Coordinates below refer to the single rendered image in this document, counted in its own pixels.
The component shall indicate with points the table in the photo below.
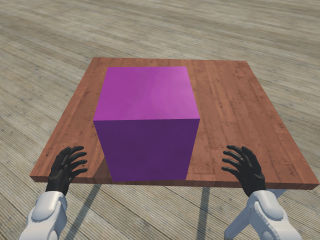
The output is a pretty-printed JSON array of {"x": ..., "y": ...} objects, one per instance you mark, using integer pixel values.
[{"x": 233, "y": 109}]

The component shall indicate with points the right robot forearm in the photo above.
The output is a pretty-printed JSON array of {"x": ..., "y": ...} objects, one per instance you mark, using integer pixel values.
[{"x": 268, "y": 218}]

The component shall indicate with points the left robot forearm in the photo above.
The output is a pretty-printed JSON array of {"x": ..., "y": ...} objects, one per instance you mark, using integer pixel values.
[{"x": 47, "y": 219}]

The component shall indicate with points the robot left hand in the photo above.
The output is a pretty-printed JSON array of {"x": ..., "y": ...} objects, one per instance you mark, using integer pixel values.
[{"x": 61, "y": 174}]

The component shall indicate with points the robot right hand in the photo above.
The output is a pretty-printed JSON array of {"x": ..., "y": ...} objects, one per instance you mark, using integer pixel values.
[{"x": 249, "y": 172}]

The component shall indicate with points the carton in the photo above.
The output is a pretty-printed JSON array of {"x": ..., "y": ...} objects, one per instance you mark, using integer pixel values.
[{"x": 147, "y": 120}]

